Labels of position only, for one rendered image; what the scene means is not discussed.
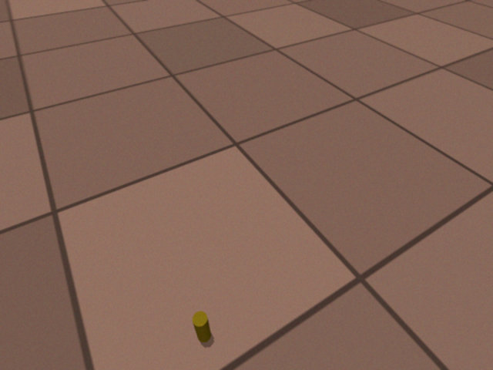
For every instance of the can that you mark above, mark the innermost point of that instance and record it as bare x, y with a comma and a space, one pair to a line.
201, 325

